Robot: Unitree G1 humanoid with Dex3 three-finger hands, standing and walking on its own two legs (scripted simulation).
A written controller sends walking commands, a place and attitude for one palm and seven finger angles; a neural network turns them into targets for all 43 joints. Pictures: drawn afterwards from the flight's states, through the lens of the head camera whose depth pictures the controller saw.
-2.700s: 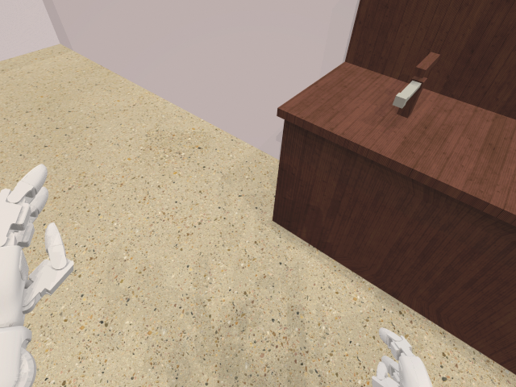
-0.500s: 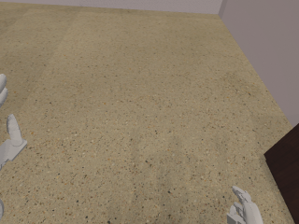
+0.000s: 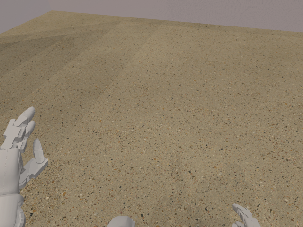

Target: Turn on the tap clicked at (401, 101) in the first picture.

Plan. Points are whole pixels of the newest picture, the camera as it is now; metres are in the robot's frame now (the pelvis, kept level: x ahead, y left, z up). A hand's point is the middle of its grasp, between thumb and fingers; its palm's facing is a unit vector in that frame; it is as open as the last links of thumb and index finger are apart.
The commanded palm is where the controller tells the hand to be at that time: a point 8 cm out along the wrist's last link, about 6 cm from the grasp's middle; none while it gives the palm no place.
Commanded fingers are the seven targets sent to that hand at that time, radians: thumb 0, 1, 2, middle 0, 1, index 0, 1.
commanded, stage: walk around to get in front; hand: left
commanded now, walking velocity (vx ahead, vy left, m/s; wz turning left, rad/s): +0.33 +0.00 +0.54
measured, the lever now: out of the picture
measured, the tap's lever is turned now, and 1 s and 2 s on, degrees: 0 0 0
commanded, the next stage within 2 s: walk to a spot facing it in 1.54 s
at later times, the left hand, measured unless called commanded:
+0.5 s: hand (2, 144) +0.23 +0.31 +0.19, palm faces +0.54 -0.72 -0.43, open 7.4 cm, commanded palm +0.17 +0.35 +0.17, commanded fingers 0.00 0.90 0.90 -0.20 -0.30 -0.20 -0.30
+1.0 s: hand (4, 102) +0.35 +0.39 +0.18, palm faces +0.64 -0.67 -0.37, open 7.4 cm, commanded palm +0.28 +0.41 +0.17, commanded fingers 0.00 0.90 0.90 -0.20 -0.30 -0.20 -0.30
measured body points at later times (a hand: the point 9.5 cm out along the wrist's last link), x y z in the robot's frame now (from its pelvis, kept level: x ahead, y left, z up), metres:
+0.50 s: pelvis +0.07 +0.05 -0.01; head +0.08 +0.05 +0.44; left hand +0.19 +0.35 +0.21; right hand +0.26 -0.10 -0.11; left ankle +0.00 +0.17 -0.75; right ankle +0.16 -0.06 -0.71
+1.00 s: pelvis +0.20 +0.10 -0.02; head +0.21 +0.12 +0.43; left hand +0.31 +0.42 +0.20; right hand +0.43 -0.11 -0.09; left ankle +0.19 +0.22 -0.75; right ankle +0.17 -0.03 -0.71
